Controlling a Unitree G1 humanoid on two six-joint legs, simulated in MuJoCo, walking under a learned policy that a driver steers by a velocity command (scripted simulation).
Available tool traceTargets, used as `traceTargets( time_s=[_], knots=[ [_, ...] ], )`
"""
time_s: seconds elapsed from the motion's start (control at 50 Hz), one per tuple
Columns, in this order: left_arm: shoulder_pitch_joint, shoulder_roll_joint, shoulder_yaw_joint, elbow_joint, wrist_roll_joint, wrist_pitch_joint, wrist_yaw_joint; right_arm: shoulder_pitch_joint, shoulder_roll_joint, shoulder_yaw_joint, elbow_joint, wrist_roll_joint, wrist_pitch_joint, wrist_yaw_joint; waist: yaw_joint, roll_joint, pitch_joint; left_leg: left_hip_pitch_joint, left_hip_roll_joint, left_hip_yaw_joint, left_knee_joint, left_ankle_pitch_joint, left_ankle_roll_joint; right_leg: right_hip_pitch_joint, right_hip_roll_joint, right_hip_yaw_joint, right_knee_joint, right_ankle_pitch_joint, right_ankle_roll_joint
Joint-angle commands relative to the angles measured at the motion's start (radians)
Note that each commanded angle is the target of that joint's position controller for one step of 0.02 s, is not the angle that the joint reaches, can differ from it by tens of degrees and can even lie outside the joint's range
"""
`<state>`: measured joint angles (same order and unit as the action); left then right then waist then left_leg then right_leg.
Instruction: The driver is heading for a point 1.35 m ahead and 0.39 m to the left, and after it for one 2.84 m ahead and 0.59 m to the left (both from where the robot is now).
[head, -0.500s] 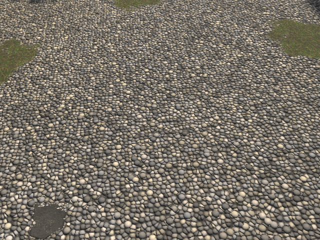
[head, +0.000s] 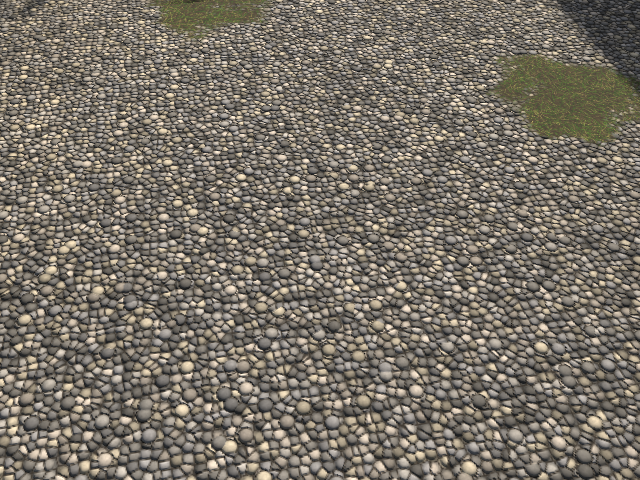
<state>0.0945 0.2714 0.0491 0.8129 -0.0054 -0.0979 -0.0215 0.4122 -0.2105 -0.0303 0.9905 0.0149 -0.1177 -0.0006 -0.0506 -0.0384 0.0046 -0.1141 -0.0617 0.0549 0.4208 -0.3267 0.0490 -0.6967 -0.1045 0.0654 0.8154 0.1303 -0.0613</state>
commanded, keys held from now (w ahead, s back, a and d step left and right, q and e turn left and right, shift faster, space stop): w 0.04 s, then no key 0.96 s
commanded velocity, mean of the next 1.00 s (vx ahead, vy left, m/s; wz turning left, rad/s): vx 0.13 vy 0.00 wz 0.00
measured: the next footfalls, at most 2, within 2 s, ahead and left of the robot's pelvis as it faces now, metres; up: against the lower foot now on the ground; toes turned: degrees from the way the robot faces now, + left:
right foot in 0.22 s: +0.31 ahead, -0.14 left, -0.14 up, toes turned -1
left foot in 0.54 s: +0.35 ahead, +0.10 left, -0.14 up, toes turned -2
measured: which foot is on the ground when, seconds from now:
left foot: down 0.00-0.22, up 0.24-0.52, down 0.54-1.00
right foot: up 0.00-0.20, down 0.22-1.00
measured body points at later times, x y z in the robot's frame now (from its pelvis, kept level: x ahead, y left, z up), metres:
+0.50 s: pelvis +0.24 -0.06 -0.15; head +0.27 -0.07 +0.30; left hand +0.33 +0.17 -0.29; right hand +0.32 -0.30 -0.29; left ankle +0.30 +0.11 -0.86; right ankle +0.27 -0.14 -0.88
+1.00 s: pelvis +0.30 -0.03 -0.14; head +0.31 -0.03 +0.31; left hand +0.35 +0.22 -0.29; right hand +0.36 -0.28 -0.29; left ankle +0.31 +0.10 -0.88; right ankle +0.27 -0.14 -0.88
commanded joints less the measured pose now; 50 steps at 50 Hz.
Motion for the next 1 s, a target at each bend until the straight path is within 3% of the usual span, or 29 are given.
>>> traceTargets(
  time_s=[0.02, 0.06, 0.1, 0.14, 0.18, 0.2, 0.22, 0.24, 0.26, 0.28, 0.3, 0.32, 0.34, 0.36, 0.38, 0.4, 0.44, 0.48, 0.52, 0.54, 0.56, 0.58, 0.6, 0.64, 0.68, 0.8, 1.0],
  knots=[
    [-0.076, 0.0, -0.004, -0.068, 0.021, -0.026, -0.037, -0.006, -0.159, -0.033, -0.056, 0.009, -0.015, -0.033, -0.005, 0.056, 0.031, -0.238, 0.162, -0.1, -0.109, 0.064, 0.121, 0.255, 0.061, -0.069, -0.263, 0.426, -0.004],
    [-0.107, 0.015, -0.002, -0.086, 0.005, -0.012, -0.048, 0.007, -0.137, -0.032, -0.048, 0.011, -0.005, -0.025, -0.01, 0.087, 0.055, -0.26, 0.167, -0.096, -0.021, 0.009, 0.106, 0.299, 0.065, -0.057, -0.293, 0.451, -0.021],
    [-0.178, 0.02, -0.01, -0.116, 0.002, -0.006, -0.066, 0.067, -0.103, -0.023, -0.046, 0.006, 0.017, -0.027, -0.053, 0.072, 0.085, -0.157, 0.181, -0.122, 0.11, -0.02, 0.091, 0.219, 0.06, -0.044, -0.363, 0.419, -0.029],
    [-0.203, 0.012, -0.023, -0.113, 0.001, -0.009, -0.081, 0.105, -0.096, -0.021, -0.055, 0.006, 0.04, -0.043, -0.078, 0.06, 0.1, -0.023, 0.188, -0.158, 0.258, -0.021, 0.077, 0.148, 0.036, -0.011, -0.469, 0.396, -0.014],
    [-0.096, 0.017, -0.025, -0.06, 0.0, -0.015, -0.077, 0.11, -0.099, -0.021, -0.054, 0.009, 0.062, -0.052, -0.042, 0.038, 0.083, 0.045, 0.176, -0.169, 0.464, 0.034, 0.071, 0.195, 0.001, 0.011, -0.605, 0.411, -0.008],
    [0.073, 0.023, -0.016, 0.005, 0.011, -0.022, -0.07, 0.1, -0.099, -0.022, -0.043, 0.009, 0.072, -0.046, 0.039, 0.019, 0.02, -0.034, 0.141, -0.132, 0.647, 0.061, 0.058, 0.402, 0.013, -0.037, -0.664, 0.515, -0.018],
    [0.243, 0.08, 0.006, 0.067, 0.022, -0.015, -0.06, 0.124, -0.095, -0.023, -0.035, -0.004, 0.07, -0.033, 0.104, -0.04, -0.075, -0.204, 0.079, -0.093, 0.883, -0.085, 0.021, 0.689, -0.028, -0.03, -0.57, 0.674, -0.037],
    [0.369, 0.139, 0.009, 0.104, 0.037, -0.01, -0.059, 0.225, -0.004, -0.006, -0.017, -0.012, 0.063, -0.014, 0.114, -0.223, -0.243, -0.535, -0.025, -0.082, 1.305, -0.634, -0.041, 1.092, -0.172, 0.03, -0.217, 1.224, -0.107],
    [0.424, 0.182, 0.027, 0.125, 0.013, 0.004, -0.055, 0.291, -0.047, 0.008, -0.04, 0.031, 0.047, -0.003, 0.127, -0.251, -0.381, -0.757, 0.004, -0.23, 1.425, -0.599, -0.064, 1.302, -0.309, 0.209, -0.073, 1.219, -0.233],
    [0.309, 0.141, 0.024, 0.043, 0.009, 0.014, -0.033, 0.171, -0.136, -0.015, -0.075, 0.045, 0.012, 0.0, 0.161, -0.147, -0.396, -0.805, 0.049, -0.323, 1.223, -0.355, -0.039, 1.199, -0.314, 0.225, -0.194, 0.822, -0.27],
    [0.202, 0.126, 0.017, 0.02, 0.014, 0.025, -0.017, 0.107, -0.169, -0.029, -0.077, 0.033, 0.008, -0.01, 0.108, -0.064, -0.34, -0.762, 0.088, -0.285, 1.164, -0.264, -0.045, 1.043, -0.284, 0.225, -0.249, 0.671, -0.262],
    [0.096, 0.148, 0.016, 0.009, 0.013, 0.031, -0.003, 0.11, -0.116, -0.012, -0.102, 0.034, 0.026, -0.023, 0.015, -0.066, -0.359, -0.759, 0.147, -0.221, 1.167, -0.157, -0.076, 0.898, -0.362, 0.38, -0.352, 0.259, -0.329],
    [-0.016, 0.082, -0.004, -0.025, 0.019, 0.035, 0.007, 0.072, -0.11, -0.02, -0.094, 0.006, 0.064, -0.043, -0.029, 0.093, -0.235, -0.571, 0.198, -0.201, 0.961, -0.01, -0.118, 0.561, -0.315, 0.338, -0.461, 0.247, -0.308],
    [-0.038, 0.053, -0.011, -0.01, 0.028, 0.033, 0.004, 0.057, -0.079, -0.016, -0.095, -0.015, 0.094, -0.05, -0.051, 0.068, -0.16, -0.445, 0.206, -0.181, 0.79, 0.001, -0.135, 0.403, -0.24, 0.244, -0.483, 0.272, -0.277],
    [-0.015, 0.051, -0.011, 0.003, 0.035, 0.027, 0.0, 0.038, -0.046, -0.007, -0.1, -0.026, 0.105, -0.054, -0.035, 0.016, -0.135, -0.373, 0.199, -0.158, 0.655, -0.017, -0.148, 0.348, -0.179, 0.163, -0.492, 0.333, -0.252],
    [-0.001, 0.052, -0.008, 0.013, 0.038, 0.024, 0.005, 0.006, -0.039, -0.006, -0.114, -0.033, 0.103, -0.058, -0.024, -0.016, -0.147, -0.301, 0.195, -0.161, 0.527, 0.014, -0.147, 0.333, -0.139, 0.107, -0.478, 0.363, -0.22],
    [0.05, 0.057, -0.003, 0.04, 0.036, 0.023, 0.014, -0.023, -0.049, -0.013, -0.115, -0.019, 0.099, -0.058, -0.005, -0.074, -0.182, -0.185, 0.15, -0.129, 0.363, 0.124, -0.142, 0.35, -0.087, 0.038, -0.472, 0.38, -0.177],
    [0.077, 0.051, -0.003, 0.065, 0.022, 0.031, 0.015, -0.025, -0.052, -0.02, -0.106, -0.018, 0.108, -0.054, -0.008, -0.065, -0.189, -0.126, 0.13, -0.12, 0.281, 0.183, -0.125, 0.375, -0.092, 0.051, -0.48, 0.262, -0.154],
    [0.075, 0.021, -0.01, 0.075, 0.009, 0.039, 0.013, -0.054, -0.051, -0.025, -0.107, -0.037, 0.118, -0.05, -0.019, -0.021, -0.131, -0.059, 0.131, -0.12, 0.134, 0.271, -0.089, 0.337, -0.057, 0.06, -0.494, -0.064, -0.102],
    [0.106, 0.006, -0.011, 0.086, 0.011, 0.043, 0.011, -0.092, -0.072, -0.031, -0.121, -0.047, 0.122, -0.049, -0.001, -0.003, -0.082, -0.044, 0.159, -0.149, 0.077, 0.326, -0.071, 0.322, -0.018, 0.058, -0.497, -0.255, -0.059],
    [0.166, 0.0, -0.009, 0.092, 0.024, 0.046, 0.009, -0.116, -0.125, -0.045, -0.128, -0.039, 0.126, -0.052, 0.047, 0.061, -0.052, -0.012, 0.186, -0.164, 0.081, 0.347, -0.051, 0.282, 0.037, 0.049, -0.499, -0.441, -0.024],
    [0.205, 0.012, -0.002, 0.1, 0.024, 0.05, 0.011, -0.132, -0.149, -0.056, -0.126, -0.023, 0.131, -0.053, 0.065, 0.107, -0.016, -0.009, 0.184, -0.156, 0.09, 0.267, -0.036, 0.251, 0.073, 0.036, -0.518, -0.532, -0.003],
    [0.181, 0.021, 0.001, 0.097, 0.014, 0.059, 0.02, -0.143, -0.128, -0.06, -0.119, -0.016, 0.133, -0.049, 0.049, 0.11, 0.029, -0.072, 0.158, -0.142, 0.073, 0.152, -0.038, 0.268, 0.09, 0.008, -0.522, -0.531, 0.005],
    [0.138, 0.009, 0.0, 0.085, 0.013, 0.076, 0.038, -0.152, -0.077, -0.052, -0.107, -0.022, 0.121, -0.045, 0.036, 0.112, 0.051, -0.123, 0.145, -0.142, 0.033, 0.164, -0.052, 0.325, 0.095, -0.017, -0.488, -0.48, 0.012],
    [0.17, 0.006, 0.003, 0.096, 0.021, 0.084, 0.042, -0.165, -0.081, -0.055, -0.095, -0.024, 0.106, -0.042, 0.05, 0.138, 0.021, -0.112, 0.144, -0.14, 0.035, 0.243, -0.053, 0.384, 0.103, -0.037, -0.452, -0.385, 0.018],
    [0.179, 0.013, 0.012, 0.116, 0.012, 0.091, 0.043, -0.189, -0.095, -0.058, -0.071, -0.016, 0.094, -0.036, 0.051, 0.089, -0.037, -0.08, 0.134, -0.132, 0.057, 0.363, -0.051, 0.488, 0.09, -0.045, -0.392, -0.197, 0.023],
    [0.194, 0.014, 0.017, 0.162, 0.006, 0.109, 0.056, -0.194, -0.09, -0.056, -0.017, -0.013, 0.101, -0.036, 0.053, 0.044, -0.006, -0.074, 0.114, -0.113, 0.052, 0.357, -0.048, 0.526, 0.082, -0.046, -0.387, -0.161, 0.036]
  ],
)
